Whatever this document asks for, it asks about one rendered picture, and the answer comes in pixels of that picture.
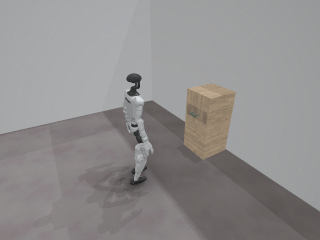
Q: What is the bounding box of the left robot hand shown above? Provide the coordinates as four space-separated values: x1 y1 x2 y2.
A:
126 122 131 133

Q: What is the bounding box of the robot right thigh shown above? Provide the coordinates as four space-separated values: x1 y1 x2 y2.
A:
136 131 150 162

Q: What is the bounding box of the left robot forearm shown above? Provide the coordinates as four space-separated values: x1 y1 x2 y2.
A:
123 109 131 123

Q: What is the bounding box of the right robot hand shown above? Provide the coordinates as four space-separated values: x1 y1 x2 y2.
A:
143 142 154 157

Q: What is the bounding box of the left robot upper arm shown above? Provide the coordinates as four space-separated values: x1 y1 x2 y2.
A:
122 89 130 111

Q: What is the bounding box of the handle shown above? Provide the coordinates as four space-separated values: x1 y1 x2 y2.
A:
189 112 199 117

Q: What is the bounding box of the right robot forearm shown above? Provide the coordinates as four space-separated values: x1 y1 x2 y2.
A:
137 119 149 144

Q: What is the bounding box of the robot left foot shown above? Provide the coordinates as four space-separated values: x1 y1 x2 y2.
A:
132 166 147 174

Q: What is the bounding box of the cabinet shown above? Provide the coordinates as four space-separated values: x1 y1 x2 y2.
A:
184 83 236 160

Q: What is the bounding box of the right robot upper arm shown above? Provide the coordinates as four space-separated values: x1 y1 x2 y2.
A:
134 96 144 125

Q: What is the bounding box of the drawer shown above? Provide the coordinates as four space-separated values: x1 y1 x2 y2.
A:
187 103 208 125

